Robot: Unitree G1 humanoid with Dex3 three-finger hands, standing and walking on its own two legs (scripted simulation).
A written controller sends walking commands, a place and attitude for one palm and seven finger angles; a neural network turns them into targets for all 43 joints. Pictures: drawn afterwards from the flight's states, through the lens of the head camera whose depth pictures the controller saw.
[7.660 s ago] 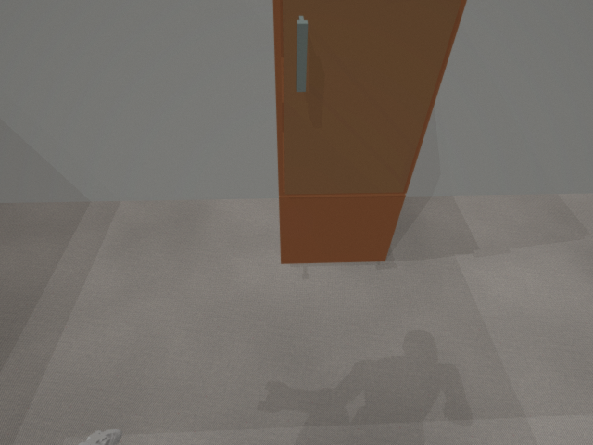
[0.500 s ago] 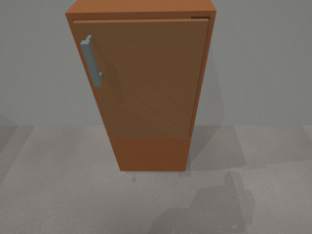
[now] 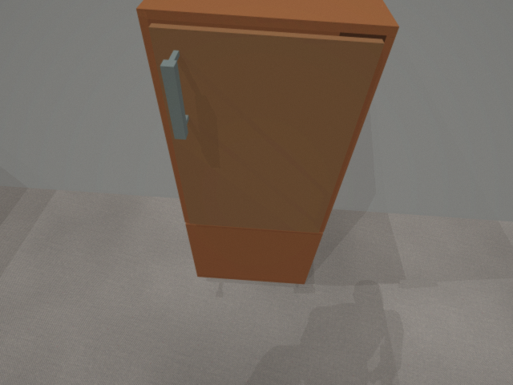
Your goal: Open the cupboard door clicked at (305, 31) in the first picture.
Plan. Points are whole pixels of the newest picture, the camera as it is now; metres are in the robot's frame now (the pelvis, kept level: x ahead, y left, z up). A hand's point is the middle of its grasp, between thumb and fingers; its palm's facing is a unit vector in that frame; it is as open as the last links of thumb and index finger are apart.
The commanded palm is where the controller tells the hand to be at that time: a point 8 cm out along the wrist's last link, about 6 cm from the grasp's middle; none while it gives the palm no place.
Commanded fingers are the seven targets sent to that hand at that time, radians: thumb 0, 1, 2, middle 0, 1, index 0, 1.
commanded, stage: come to a stop and stand still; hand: left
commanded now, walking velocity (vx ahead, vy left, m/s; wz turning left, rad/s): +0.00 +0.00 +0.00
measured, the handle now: (178, 96) +0.58 +0.22 +0.13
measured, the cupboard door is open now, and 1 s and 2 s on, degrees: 0 0 0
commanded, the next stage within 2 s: look again from close up in 0.94 s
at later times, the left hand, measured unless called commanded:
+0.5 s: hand out of the picture -0.01 +0.19 -0.17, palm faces +0.02 -0.98 -0.21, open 7.3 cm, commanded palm none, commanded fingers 0.00 0.90 0.90 -0.20 -0.30 -0.20 -0.30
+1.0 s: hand out of the picture -0.08 +0.13 -0.17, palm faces +0.05 -0.99 -0.14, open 7.3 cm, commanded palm none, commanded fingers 0.00 0.90 0.90 -0.20 -0.30 -0.20 -0.30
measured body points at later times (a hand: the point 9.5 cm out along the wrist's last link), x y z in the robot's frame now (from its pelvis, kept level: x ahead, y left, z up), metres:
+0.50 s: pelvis -0.02 +0.01 +0.01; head -0.02 +0.01 +0.46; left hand -0.01 +0.24 -0.15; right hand -0.04 -0.21 -0.16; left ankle -0.03 +0.11 -0.74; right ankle -0.06 -0.14 -0.74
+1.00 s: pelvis -0.04 -0.01 +0.01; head -0.04 -0.01 +0.46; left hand -0.09 +0.18 -0.16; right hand -0.06 -0.22 -0.15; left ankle -0.03 +0.11 -0.74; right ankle -0.06 -0.14 -0.74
